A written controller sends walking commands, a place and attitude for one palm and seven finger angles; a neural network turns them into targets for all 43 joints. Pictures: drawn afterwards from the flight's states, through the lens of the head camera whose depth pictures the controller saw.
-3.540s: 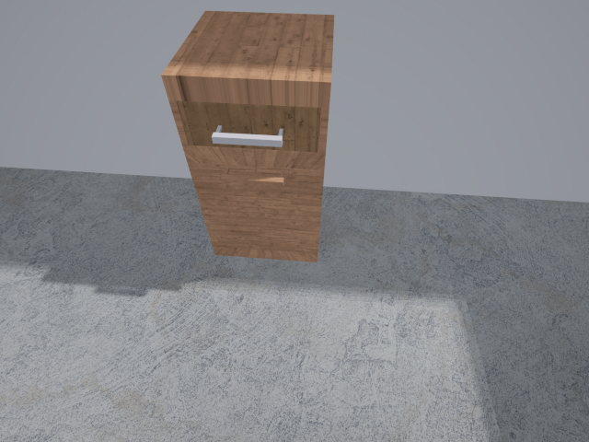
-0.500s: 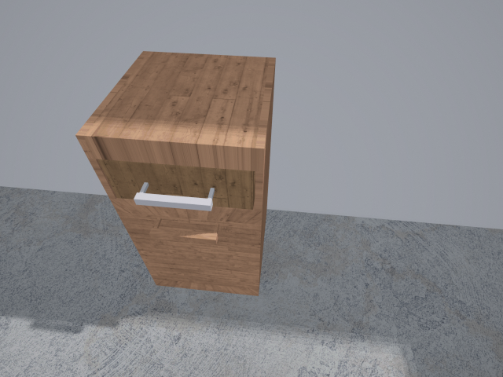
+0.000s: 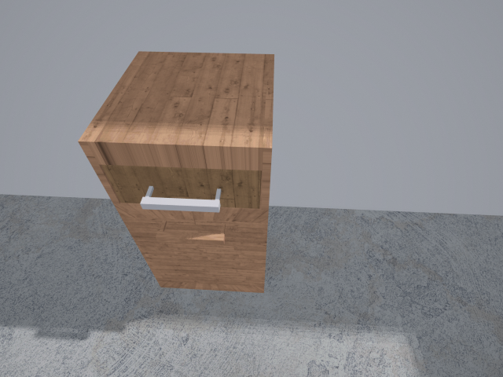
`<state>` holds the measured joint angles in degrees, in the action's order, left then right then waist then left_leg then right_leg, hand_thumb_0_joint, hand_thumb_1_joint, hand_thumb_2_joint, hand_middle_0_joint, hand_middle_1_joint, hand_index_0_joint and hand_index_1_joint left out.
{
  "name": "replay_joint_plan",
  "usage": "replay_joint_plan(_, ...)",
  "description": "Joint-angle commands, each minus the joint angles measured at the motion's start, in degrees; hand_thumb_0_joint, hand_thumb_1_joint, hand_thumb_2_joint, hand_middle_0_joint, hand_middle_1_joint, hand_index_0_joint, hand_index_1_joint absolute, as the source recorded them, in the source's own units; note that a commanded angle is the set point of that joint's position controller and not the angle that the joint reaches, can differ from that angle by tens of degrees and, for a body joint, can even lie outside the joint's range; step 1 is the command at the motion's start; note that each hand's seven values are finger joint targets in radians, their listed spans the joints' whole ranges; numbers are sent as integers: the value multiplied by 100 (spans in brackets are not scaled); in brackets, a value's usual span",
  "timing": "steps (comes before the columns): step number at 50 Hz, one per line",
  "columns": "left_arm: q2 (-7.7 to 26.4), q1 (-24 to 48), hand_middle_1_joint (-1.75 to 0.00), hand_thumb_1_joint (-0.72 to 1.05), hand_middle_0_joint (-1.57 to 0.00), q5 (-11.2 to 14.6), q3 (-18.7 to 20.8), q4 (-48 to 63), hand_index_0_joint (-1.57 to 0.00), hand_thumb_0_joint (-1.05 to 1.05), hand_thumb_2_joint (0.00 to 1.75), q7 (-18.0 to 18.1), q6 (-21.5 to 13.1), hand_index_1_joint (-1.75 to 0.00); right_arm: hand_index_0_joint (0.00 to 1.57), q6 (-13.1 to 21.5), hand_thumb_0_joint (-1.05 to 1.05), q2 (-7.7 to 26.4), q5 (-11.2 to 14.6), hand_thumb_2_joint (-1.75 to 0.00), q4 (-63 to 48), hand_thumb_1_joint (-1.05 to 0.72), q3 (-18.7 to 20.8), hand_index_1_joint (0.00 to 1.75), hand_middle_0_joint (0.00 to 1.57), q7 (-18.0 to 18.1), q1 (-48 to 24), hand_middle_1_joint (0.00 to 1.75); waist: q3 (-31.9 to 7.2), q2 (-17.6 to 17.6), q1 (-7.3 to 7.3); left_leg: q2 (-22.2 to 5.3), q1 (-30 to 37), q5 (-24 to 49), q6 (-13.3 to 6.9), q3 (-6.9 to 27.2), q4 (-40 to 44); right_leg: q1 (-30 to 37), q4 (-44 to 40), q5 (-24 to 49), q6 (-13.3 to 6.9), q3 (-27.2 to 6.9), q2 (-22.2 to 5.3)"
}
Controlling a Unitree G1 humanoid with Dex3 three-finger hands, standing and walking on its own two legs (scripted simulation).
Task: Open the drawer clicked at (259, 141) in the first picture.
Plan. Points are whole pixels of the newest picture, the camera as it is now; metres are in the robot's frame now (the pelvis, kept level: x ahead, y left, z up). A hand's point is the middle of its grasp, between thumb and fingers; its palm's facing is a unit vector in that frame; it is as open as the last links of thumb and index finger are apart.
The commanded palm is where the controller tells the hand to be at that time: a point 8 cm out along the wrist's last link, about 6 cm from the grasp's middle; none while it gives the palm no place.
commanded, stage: come to a stop and stand still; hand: left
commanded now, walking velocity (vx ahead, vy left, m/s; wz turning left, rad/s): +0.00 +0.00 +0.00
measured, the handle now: (182, 198) +0.54 +0.21 -0.12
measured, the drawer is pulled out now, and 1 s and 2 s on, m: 0.00 0.00 0.00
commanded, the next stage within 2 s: look again from close up in 0.86 s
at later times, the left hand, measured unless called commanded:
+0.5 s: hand out of the picture +0.02 +0.14 -0.17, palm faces +0.02 -0.98 -0.19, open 7.4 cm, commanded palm none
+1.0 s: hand out of the picture +0.01 +0.11 -0.17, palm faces +0.04 -0.98 -0.19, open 7.4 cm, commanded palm none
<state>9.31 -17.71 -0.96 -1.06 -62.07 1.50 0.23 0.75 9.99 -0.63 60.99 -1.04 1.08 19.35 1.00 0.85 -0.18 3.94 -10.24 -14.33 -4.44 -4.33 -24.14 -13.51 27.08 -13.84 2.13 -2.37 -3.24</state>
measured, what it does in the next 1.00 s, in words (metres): shifts its weight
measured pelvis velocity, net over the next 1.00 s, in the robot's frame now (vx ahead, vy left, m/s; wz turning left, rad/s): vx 0.03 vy -0.06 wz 0.02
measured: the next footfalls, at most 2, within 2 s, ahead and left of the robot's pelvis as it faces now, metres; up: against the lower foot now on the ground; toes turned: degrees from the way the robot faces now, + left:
none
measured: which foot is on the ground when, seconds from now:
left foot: down 0.00-1.00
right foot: down 0.00-1.00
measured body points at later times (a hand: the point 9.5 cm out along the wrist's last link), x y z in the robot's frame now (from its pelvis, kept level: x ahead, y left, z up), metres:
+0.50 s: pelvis +0.03 -0.03 +0.00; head +0.04 -0.04 +0.45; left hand +0.02 +0.19 -0.16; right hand +0.04 -0.25 -0.16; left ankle -0.01 +0.07 -0.74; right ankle +0.01 -0.15 -0.74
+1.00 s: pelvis +0.03 -0.06 +0.00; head +0.03 -0.07 +0.45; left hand +0.01 +0.16 -0.15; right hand +0.02 -0.27 -0.16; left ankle -0.01 +0.07 -0.74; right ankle +0.01 -0.15 -0.74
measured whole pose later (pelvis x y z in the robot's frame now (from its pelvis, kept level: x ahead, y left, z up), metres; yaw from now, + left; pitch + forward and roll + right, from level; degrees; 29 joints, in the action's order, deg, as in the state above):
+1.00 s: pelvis +0.03 -0.06 +0.00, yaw +1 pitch -1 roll +1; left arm 7.4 -17.7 -0.6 -1.0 -64.8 2.2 -1.2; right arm 1.1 8.0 -0.4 65.4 -1.2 2.2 17.3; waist 0.9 0.9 -0.1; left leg -0.8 -5.6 -15.7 0.7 -1.5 -22.3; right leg -8.3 24.8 -15.6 -2.0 0.7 1.3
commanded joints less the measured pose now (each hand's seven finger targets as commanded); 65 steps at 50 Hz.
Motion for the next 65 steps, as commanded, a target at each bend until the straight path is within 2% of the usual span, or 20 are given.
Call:
replay_joint_plan(1,503,-261,-30,90,-20,39,95,99,-20,0,90,39,-116,-30,20,165,0,614,-2,-90,-173,-90,84,30,20,59,182,30,61,-26,43,-969,-87,972,108,814,620,185,-205,677,-351,-94,-172)
replay_joint_plan(5,451,-274,-30,90,-20,39,98,-15,-20,0,90,58,-118,-30,20,175,0,552,7,-90,-30,-90,67,30,20,90,220,30,115,-22,36,-964,40,1488,117,736,494,227,-208,873,-334,-84,-176)
replay_joint_plan(11,377,-304,-30,90,-20,35,94,-132,-20,0,90,67,-126,-30,20,154,0,465,10,-90,75,-90,69,30,20,106,167,30,285,-97,26,-944,55,1344,143,682,455,194,-305,1000,-348,-120,-201)
replay_joint_plan(19,384,-310,-30,90,-20,33,101,-147,-20,0,90,78,-160,-30,20,147,0,418,3,-90,168,-90,66,30,20,119,152,30,158,-164,7,-960,248,1654,177,628,359,301,-327,1451,-388,-144,-226)
replay_joint_plan(32,419,-334,-30,90,-20,49,110,-138,-20,0,90,74,-185,-30,20,131,0,408,-1,-90,253,-90,58,30,20,130,129,30,52,-131,21,-979,376,1636,247,578,346,446,-421,1720,-439,-166,-241)
replay_joint_plan(39,392,-366,-30,90,-20,48,105,-136,-20,0,90,78,-185,-30,20,97,0,333,6,-90,291,-90,46,30,20,125,158,30,298,-143,31,-966,225,1289,276,572,404,379,-545,1521,-461,-189,-223)
replay_joint_plan(48,371,-407,-30,90,-20,48,112,-124,-20,0,90,80,-194,-30,20,85,0,285,5,-90,309,-90,44,30,20,122,233,30,301,-103,18,-970,214,1118,302,567,448,390,-636,1361,-483,-202,-193)
replay_joint_plan(52,373,-440,-30,90,-20,48,113,-123,-20,0,90,76,-208,-30,20,84,0,281,8,-90,314,-90,36,30,20,121,250,30,292,-211,24,-950,175,985,317,576,453,403,-692,1312,-493,-246,-208)
replay_joint_plan(63,325,-501,-30,90,-20,45,105,-127,-20,0,90,74,-207,-30,20,39,0,191,7,-90,335,-90,34,30,20,109,332,30,501,-172,8,-914,8,581,358,540,461,220,-883,704,-515,-299,-172)
replay_joint_plan(65,305,-538,-30,90,-20,48,107,-124,-20,0,90,73,-217,-30,20,50,0,198,1,-90,320,-90,29,30,20,110,349,30,447,-170,19,-905,41,682,353,557,444,219,-878,774,-524,-336,-170)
